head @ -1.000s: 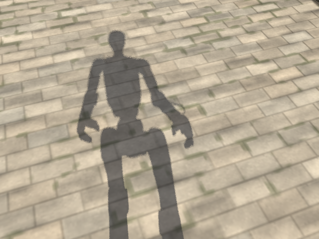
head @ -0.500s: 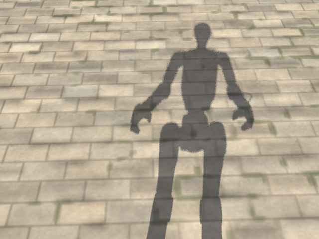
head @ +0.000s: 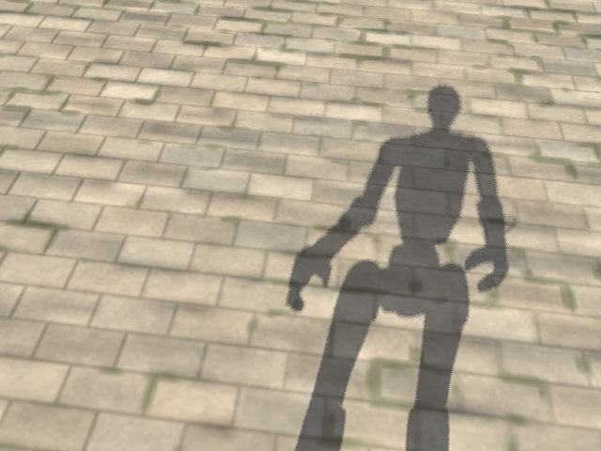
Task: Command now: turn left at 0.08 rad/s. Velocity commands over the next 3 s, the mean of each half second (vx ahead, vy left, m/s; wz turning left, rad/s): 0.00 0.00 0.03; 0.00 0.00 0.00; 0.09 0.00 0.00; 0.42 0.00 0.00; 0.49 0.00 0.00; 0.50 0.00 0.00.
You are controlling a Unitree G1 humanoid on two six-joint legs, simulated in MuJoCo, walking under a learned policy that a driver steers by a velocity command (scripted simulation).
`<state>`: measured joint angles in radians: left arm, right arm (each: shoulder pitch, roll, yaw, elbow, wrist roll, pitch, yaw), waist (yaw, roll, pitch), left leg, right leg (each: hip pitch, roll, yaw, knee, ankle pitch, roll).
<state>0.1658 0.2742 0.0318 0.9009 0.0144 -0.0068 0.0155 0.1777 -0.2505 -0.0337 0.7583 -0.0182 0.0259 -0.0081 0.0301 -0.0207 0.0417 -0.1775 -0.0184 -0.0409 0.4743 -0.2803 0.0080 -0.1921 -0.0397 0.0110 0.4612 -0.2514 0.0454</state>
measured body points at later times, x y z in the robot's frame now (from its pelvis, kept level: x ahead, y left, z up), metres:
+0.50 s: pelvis +0.00 +0.01 +0.00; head +0.01 +0.01 +0.45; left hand +0.05 +0.29 -0.14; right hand +0.09 -0.25 -0.13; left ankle -0.02 +0.12 -0.74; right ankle +0.00 -0.15 -0.74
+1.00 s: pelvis +0.00 +0.00 +0.00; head +0.01 +0.00 +0.45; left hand +0.02 +0.26 -0.15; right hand +0.04 -0.25 -0.15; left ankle -0.02 +0.12 -0.74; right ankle +0.00 -0.15 -0.74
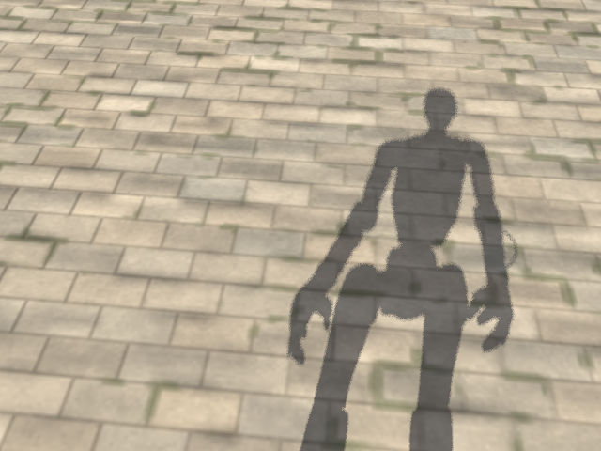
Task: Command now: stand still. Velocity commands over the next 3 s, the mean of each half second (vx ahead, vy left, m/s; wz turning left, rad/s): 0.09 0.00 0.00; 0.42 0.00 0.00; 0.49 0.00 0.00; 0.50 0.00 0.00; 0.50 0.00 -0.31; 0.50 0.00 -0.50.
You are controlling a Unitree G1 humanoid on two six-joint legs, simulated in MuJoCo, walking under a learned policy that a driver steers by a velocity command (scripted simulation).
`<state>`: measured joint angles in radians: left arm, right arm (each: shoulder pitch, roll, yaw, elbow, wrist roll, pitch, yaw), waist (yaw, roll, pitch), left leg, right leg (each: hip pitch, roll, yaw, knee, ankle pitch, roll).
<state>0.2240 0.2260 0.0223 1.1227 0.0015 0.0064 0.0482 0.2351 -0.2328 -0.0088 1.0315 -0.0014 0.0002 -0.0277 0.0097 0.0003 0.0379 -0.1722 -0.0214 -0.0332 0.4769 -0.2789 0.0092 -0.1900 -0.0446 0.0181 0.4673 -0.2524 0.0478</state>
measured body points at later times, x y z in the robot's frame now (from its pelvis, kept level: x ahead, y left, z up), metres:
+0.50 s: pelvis +0.03 -0.03 -0.01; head +0.03 -0.04 +0.44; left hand +0.03 +0.22 -0.15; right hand +0.01 -0.28 -0.16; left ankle -0.01 +0.11 -0.74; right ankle +0.01 -0.13 -0.74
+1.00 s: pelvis +0.27 +0.00 -0.02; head +0.31 +0.00 +0.42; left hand +0.17 +0.25 -0.16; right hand +0.49 -0.23 -0.12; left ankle +0.39 +0.09 -0.74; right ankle +0.03 -0.13 -0.69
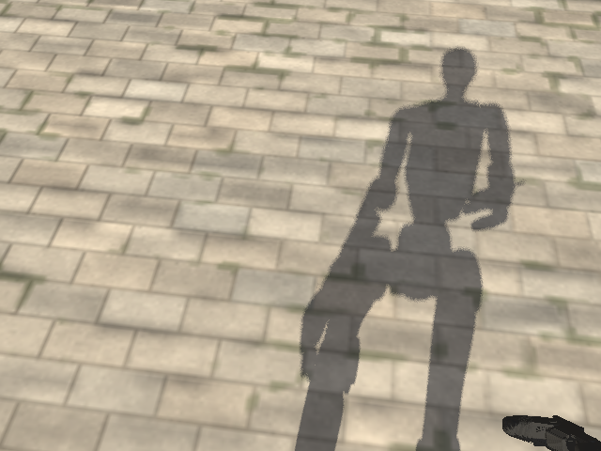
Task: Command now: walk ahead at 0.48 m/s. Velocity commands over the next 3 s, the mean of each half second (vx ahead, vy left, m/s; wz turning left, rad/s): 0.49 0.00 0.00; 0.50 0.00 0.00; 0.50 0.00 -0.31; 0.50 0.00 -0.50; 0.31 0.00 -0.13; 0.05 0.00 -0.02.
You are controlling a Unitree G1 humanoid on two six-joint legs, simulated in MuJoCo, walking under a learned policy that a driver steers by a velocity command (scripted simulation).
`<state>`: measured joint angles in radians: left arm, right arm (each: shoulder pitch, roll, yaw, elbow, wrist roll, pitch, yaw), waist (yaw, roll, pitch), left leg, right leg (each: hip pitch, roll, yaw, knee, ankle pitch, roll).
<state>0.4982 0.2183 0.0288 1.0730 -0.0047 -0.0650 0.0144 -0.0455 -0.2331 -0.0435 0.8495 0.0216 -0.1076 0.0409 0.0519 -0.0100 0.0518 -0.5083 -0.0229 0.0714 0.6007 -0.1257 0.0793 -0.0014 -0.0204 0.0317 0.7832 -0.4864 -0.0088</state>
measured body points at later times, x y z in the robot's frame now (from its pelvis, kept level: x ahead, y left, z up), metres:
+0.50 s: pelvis +0.29 -0.04 +0.01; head +0.32 -0.05 +0.46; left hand +0.50 +0.20 -0.08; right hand +0.24 -0.31 -0.14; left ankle +0.12 +0.09 -0.71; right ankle +0.42 -0.14 -0.72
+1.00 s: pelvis +0.56 -0.03 +0.02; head +0.59 -0.03 +0.47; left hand +0.51 +0.23 -0.12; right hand +0.78 -0.26 -0.08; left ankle +0.73 +0.10 -0.69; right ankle +0.42 -0.14 -0.71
